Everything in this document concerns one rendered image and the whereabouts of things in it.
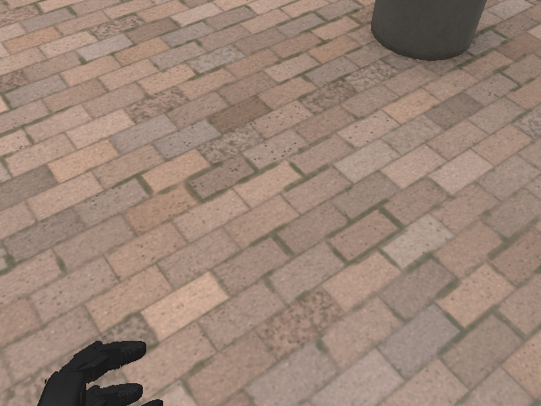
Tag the robot left hand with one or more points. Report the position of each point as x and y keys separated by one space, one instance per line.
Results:
x=68 y=386

